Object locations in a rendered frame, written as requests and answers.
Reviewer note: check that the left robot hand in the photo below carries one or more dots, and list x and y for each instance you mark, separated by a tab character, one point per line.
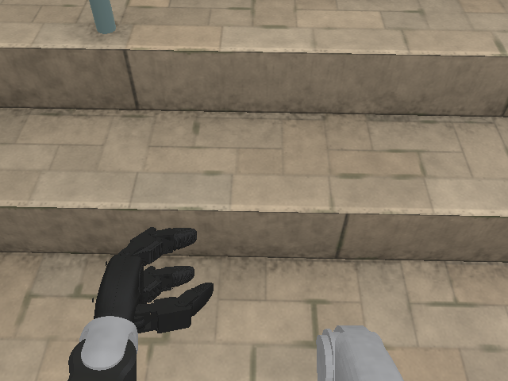
126	287

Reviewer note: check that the right robot thigh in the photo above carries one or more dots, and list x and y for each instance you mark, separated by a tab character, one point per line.
352	353

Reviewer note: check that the left robot forearm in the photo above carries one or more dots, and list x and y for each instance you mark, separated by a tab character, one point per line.
107	351

